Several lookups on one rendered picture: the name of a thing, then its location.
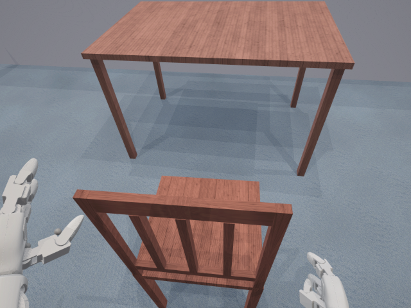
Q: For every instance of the left robot forearm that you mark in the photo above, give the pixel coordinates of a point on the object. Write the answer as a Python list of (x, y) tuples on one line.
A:
[(12, 291)]

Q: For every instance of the robot right hand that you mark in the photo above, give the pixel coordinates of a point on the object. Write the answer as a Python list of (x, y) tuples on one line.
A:
[(330, 291)]

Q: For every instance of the table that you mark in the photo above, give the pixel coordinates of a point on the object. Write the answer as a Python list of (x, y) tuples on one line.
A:
[(262, 33)]

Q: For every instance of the chair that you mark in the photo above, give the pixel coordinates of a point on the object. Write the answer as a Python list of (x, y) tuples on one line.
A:
[(201, 231)]

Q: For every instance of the robot left hand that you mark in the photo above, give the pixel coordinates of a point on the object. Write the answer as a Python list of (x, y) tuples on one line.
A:
[(14, 215)]

